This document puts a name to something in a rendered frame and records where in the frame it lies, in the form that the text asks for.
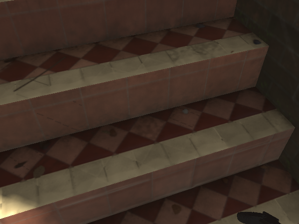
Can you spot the right robot hand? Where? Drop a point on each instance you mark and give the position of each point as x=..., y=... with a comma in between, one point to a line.
x=256, y=218

